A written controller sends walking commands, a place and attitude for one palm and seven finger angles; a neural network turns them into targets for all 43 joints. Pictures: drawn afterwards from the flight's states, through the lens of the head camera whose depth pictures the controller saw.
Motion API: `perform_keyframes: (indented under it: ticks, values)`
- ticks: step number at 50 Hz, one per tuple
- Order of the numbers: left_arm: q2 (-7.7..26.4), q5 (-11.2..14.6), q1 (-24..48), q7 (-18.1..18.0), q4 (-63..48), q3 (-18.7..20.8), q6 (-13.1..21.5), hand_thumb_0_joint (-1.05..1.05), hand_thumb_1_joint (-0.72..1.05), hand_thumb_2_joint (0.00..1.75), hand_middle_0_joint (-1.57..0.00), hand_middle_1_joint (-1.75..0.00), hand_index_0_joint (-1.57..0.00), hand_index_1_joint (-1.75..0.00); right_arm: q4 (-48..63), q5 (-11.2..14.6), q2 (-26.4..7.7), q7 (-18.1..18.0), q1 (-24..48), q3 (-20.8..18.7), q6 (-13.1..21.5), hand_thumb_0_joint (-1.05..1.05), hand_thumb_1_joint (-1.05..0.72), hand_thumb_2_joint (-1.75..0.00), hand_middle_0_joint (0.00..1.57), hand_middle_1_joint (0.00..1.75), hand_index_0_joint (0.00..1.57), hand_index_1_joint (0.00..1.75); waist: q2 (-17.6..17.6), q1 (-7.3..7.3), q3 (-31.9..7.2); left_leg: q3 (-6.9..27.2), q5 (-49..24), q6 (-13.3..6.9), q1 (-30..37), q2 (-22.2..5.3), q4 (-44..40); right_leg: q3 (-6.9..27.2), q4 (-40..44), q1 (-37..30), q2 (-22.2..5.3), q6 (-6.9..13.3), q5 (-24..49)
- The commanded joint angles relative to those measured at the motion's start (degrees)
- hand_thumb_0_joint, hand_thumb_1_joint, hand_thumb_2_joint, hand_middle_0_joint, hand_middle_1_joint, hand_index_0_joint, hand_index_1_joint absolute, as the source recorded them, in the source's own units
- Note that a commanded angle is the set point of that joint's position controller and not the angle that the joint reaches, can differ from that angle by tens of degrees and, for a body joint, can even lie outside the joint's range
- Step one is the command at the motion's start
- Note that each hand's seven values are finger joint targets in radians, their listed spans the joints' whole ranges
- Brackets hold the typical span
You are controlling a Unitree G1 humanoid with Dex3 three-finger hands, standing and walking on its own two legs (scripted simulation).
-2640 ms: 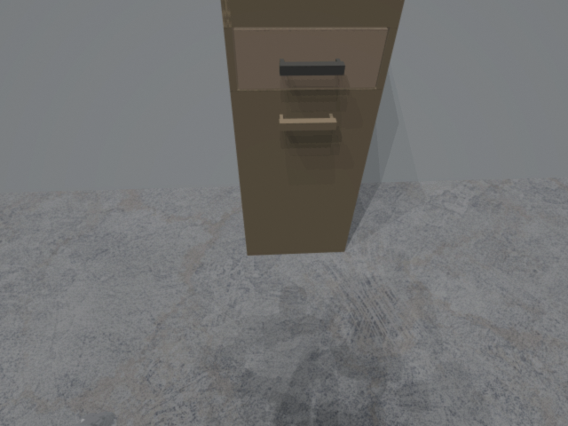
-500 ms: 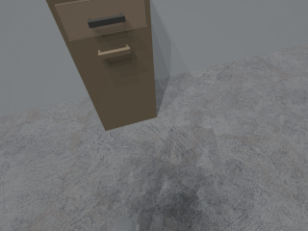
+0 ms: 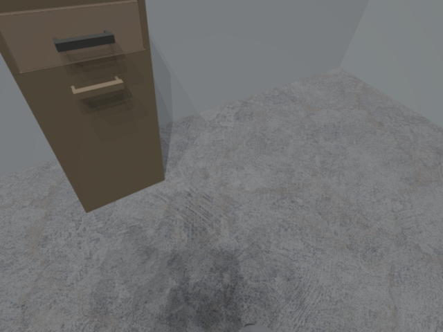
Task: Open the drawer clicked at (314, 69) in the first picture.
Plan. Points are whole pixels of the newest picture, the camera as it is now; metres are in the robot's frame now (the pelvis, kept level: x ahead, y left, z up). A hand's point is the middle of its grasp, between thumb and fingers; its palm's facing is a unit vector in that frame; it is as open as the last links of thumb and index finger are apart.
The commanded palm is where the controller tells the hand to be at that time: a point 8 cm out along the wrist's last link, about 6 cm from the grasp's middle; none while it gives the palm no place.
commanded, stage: walk to a spot facing it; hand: left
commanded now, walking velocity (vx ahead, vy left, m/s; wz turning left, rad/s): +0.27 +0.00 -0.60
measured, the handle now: (83, 38) +0.85 +0.51 +0.09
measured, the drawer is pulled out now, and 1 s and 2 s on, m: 0.00 0.00 0.00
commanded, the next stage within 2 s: turn to face it in 0.86 s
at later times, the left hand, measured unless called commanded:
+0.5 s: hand (205, 279) +0.27 +0.05 -0.16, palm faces -0.34 -0.92 -0.19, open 7.3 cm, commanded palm none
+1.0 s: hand (194, 251) +0.35 +0.08 -0.20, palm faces -0.36 -0.93 -0.11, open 7.4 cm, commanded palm none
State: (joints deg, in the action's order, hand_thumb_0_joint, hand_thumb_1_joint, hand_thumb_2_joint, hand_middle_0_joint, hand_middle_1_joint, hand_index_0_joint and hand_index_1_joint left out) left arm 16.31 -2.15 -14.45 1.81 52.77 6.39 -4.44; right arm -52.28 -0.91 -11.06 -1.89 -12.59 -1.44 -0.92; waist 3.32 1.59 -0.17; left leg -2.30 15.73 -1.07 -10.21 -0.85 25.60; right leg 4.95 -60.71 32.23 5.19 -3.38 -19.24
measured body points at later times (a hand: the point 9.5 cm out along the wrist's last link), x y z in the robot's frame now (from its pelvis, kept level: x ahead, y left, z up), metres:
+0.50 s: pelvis +0.08 -0.08 -0.02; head +0.11 -0.10 +0.43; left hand +0.28 +0.10 -0.15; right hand -0.07 -0.30 -0.16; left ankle +0.04 +0.08 -0.66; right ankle +0.07 -0.18 -0.74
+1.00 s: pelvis +0.30 -0.09 -0.01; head +0.33 -0.05 +0.44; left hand +0.37 +0.13 -0.18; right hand +0.28 -0.33 -0.13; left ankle +0.37 -0.05 -0.74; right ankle +0.17 -0.19 -0.64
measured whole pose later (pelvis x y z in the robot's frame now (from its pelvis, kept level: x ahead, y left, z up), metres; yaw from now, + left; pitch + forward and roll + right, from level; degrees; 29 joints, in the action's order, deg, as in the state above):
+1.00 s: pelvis +0.30 -0.09 -0.01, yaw -27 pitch -2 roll -3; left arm 10.7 -1.5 -20.8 0.5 63.3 3.9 0.1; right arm -56.3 -1.0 -7.4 -1.0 -11.8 -2.1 4.8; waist 3.1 1.5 2.4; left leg -13.1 14.0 -4.7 -15.2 -3.8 30.6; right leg -0.9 -69.4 22.7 -2.3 0.3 -19.3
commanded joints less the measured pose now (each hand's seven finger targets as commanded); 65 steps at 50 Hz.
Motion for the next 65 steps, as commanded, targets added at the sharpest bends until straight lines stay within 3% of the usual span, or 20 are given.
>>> perform_keyframes:
  ticks: [1,4,13,16,18,19,20,21,22,27,37,39,41,42,43,44,47,51,56,65]
  values:
    - [2.52,0.0,1.11,1.3,-4.42,0.23,1.35,0.0,0.9,0.9,-0.2,-0.3,-0.2,-0.3,4.22,-0.48,-10.17,-0.66,0.79,-2.73,2.61,0.0,-0.9,-0.9,0.2,0.3,0.2,0.3,-12.27,-0.6,4.27,7.72,9.31,-5.26,0.44,-13.41,-13.74,-3.62,-8.99,7.55,-4.62,-0.6,2.52]
    - [1.64,0.04,6.54,1.68,-6.04,-0.36,2.08,0.0,0.9,0.9,-0.2,-0.3,-0.2,-0.3,1.33,-0.44,-9.99,-0.52,-7.48,-3.06,3.43,0.0,-0.9,-0.9,0.2,0.3,0.2,0.3,-10.68,-3.85,6.28,9.62,9.09,-7.13,7.04,-17.0,-14.84,-4.51,-2.62,11.8,-7.67,-0.69,2.19]
    - [-1.34,0.38,12.9,2.35,-7.1,-1.65,3.13,0.0,0.9,0.9,-0.2,-0.3,-0.2,-0.3,-2.09,-1.12,-10.86,0.44,-12.58,-3.67,4.3,0.0,-0.9,-0.9,0.2,0.3,0.2,0.3,-13.2,-5.52,6.54,-1.31,-1.04,-6.15,7.18,-19.92,-13.14,-10.84,17.18,1.66,-9.79,0.81,-0.08]
    - [-1.54,0.4,11.42,2.16,-6.6,-1.58,4.02,0.0,0.9,0.9,-0.2,-0.3,-0.2,-0.3,-2.79,-1.31,-11.37,0.76,-11.93,-3.75,4.25,0.0,-0.9,-0.9,0.2,0.3,0.2,0.3,-13.18,-4.17,5.07,-5.37,-7.65,-4.51,5.41,-20.3,-7.84,-12.64,24.0,-7.33,-7.9,2.73,-0.97]
    - [1.51,0.24,-0.78,1.49,-2.46,-0.66,5.11,0.0,0.9,0.9,-0.2,-0.3,-0.2,-0.3,-2.66,-0.82,-11.25,1.19,-10.56,-3.58,4.11,0.0,-0.9,-0.9,0.2,0.3,0.2,0.3,-5.83,2.31,-1.87,-11.92,-17.56,-0.86,-0.52,-16.33,10.99,-14.64,32.69,-26.99,-4.44,5.2,3.74]
    - [8.07,-0.02,-9.39,0.66,0.25,0.77,6.03,0.0,0.9,0.9,-0.2,-0.3,-0.2,-0.3,-1.49,0.03,-8.4,2.09,-10.81,-2.68,4.1,0.0,-0.9,-0.9,0.2,0.3,0.2,0.3,6.61,6.08,-8.11,-15.57,-5.57,2.13,-15.83,-12.65,27.92,-0.39,37.19,-44.34,-16.04,9.13,-3.35]
    - [14.17,1.14,-14.92,-0.43,1.78,2.12,6.28,0.0,0.9,0.9,-0.2,-0.3,-0.2,-0.3,1.93,0.13,-5.28,2.18,-7.18,-1.62,4.24,0.0,-0.9,-0.9,0.2,0.3,0.2,0.3,16.75,7.33,-10.5,-10.12,18.63,4.28,-30.77,-5.56,43.0,25.67,43.65,-49.4,-29.16,14.48,-0.55]
    - [14.06,1.9,-14.49,-1.19,1.83,2.29,5.94,0.0,0.9,0.9,-0.2,-0.3,-0.2,-0.3,2.77,-0.13,-7.41,1.78,-3.13,-2.34,4.15,0.0,-0.9,-0.9,0.2,0.3,0.2,0.3,10.45,7.36,-8.48,-2.17,16.41,3.05,-33.54,-6.93,47.77,25.56,45.85,-46.73,-29.7,16.05,1.03]
    - [11.95,1.83,-10.37,-1.41,1.27,1.62,6.16,0.0,0.9,0.9,-0.2,-0.3,-0.2,-0.3,1.99,0.09,-7.28,1.91,-2.27,-2.61,4.2,0.0,-0.9,-0.9,0.2,0.3,0.2,0.3,7.36,5.69,-6.44,-0.84,10.94,2.71,-33.0,-9.13,48.77,21.83,46.52,-41.3,-27.84,15.62,-2.05]
    - [3.39,0.98,0.19,-1.82,0.44,-1.49,7.77,0.0,0.9,0.9,-0.2,-0.3,-0.2,-0.3,-2.89,-1.07,-4.23,2.19,-7.79,-2.65,2.16,0.0,-0.9,-0.9,0.2,0.3,0.2,0.3,2.58,-2.98,3.65,-1.57,-0.51,4.6,-23.45,-9.62,39.46,3.29,49.26,-20.34,-19.0,11.91,10.38]
    - [2.86,0.72,-6.44,-2.5,5.1,-2.12,8.91,0.0,0.9,0.9,-0.2,-0.3,-0.2,-0.3,0.91,-0.43,-2.56,3.83,4.42,-2.29,3.62,0.0,-0.9,-0.9,0.2,0.3,0.2,0.3,4.42,-0.15,6.66,-3.59,-5.58,3.14,-20.1,-6.62,15.26,2.3,48.39,-25.06,-18.38,12.34,14.85]
    - [3.27,0.62,-6.76,-2.62,5.7,-1.88,8.79,0.0,0.9,0.9,-0.2,-0.3,-0.2,-0.3,0.43,-0.39,-2.92,3.62,3.13,-2.44,4.19,0.0,-0.9,-0.9,0.2,0.3,0.2,0.3,2.94,-1.11,6.06,-4.55,-3.99,2.09,-14.71,-5.21,10.81,2.34,44.78,-25.59,-18.66,11.97,19.3]
    - [2.75,0.98,-5.82,-2.65,5.76,-1.81,8.61,0.0,0.9,0.9,-0.2,-0.3,-0.2,-0.3,-3.36,-0.76,-5.42,2.68,-7.69,-3.1,4.85,0.0,-0.9,-0.9,0.2,0.3,0.2,0.3,-1.42,-6.15,1.61,-4.37,-6.71,1.17,2.15,-3.22,4.29,-1.3,29.86,-20.68,-14.34,9.56,26.02]
    - [0.16,1.5,-7.95,-2.32,5.43,-1.99,8.35,0.0,0.9,0.9,-0.2,-0.3,-0.2,-0.3,-5.41,-1.55,-10.71,1.92,-15.94,-4.34,5.28,0.0,-0.9,-0.9,0.2,0.3,0.2,0.3,-12.06,-8.52,-5.12,7.33,-5.84,-1.79,14.49,-12.52,0.14,-5.18,14.34,-13.23,-8.59,6.93,15.73]
    - [-2.65,1.86,-10.66,-1.86,4.71,-2.79,8.09,0.0,0.9,0.9,-0.2,-0.3,-0.2,-0.3,-6.43,-1.32,-16.64,1.57,-20.8,-5.29,5.07,0.0,-0.9,-0.9,0.2,0.3,0.2,0.3,-27.19,-8.06,-9.33,25.15,-7.27,-5.6,21.89,-26.23,-7.61,-8.95,-4.16,-2.21,-2.2,4.78,-13.09]
    - [-0.52,1.37,-8.7,-2.38,4.68,-2.37,7.75,0.0,0.9,0.9,-0.2,-0.3,-0.2,-0.3,-6.08,-0.89,-14.04,0.96,-18.0,-4.35,4.44,0.0,-0.9,-0.9,0.2,0.3,0.2,0.3,-20.79,-7.72,-7.47,27.02,-2.64,-5.9,17.25,-27.5,-11.53,-3.36,-11.6,-0.16,-4.6,5.59,-12.99]
    - [-2.13,0.75,-4.5,-1.18,5.68,-1.61,6.6,0.0,0.9,0.9,-0.2,-0.3,-0.2,-0.3,-3.84,-0.45,-5.55,0.48,-6.88,-2.02,5.46,0.0,-0.9,-0.9,0.2,0.3,0.2,0.3,-7.56,-3.13,5.26,10.33,-7.23,-1.75,-0.43,-21.53,-13.59,-2.58,-13.82,0.05,-10.52,4.32,1.2]
    - [-6.23,0.64,-11.05,-1.98,9.02,-2.34,4.94,0.0,0.9,0.9,-0.2,-0.3,-0.2,-0.3,-6.61,0.28,-1.76,-0.14,-7.58,-0.64,6.31,0.0,-0.9,-0.9,0.2,0.3,0.2,0.3,-10.76,0.04,2.29,-1.45,-30.32,-0.07,-2.93,-14.99,-12.18,-4.69,-7.39,-5.9,-10.31,2.23,5.96]
    - [-6.04,0.62,-7.7,-2.89,7.93,-2.46,4.05,0.0,0.9,0.9,-0.2,-0.3,-0.2,-0.3,-8.36,0.46,-2.46,-0.42,-9.98,-1.14,5.49,0.0,-0.9,-0.9,0.2,0.3,0.2,0.3,-10.28,-0.18,0.44,0.03,-44.79,-2.21,2.87,-13.46,-9.67,-7.5,-0.13,-3.77,-10.37,-0.18,7.5]
    - [-4.51,1.26,6.91,-3.46,1.67,-1.92,3.37,0.0,0.9,0.9,-0.2,-0.3,-0.2,-0.3,-9.77,-0.48,-3.56,-0.45,-14.43,-2.52,2.45,0.0,-0.9,-0.9,0.2,0.3,0.2,0.3,-10.5,-3.8,3.06,11.31,-35.77,-9.41,5.06,-14.78,-6.71,-7.03,8.01,0.04,-10.24,-1.48,-1.22]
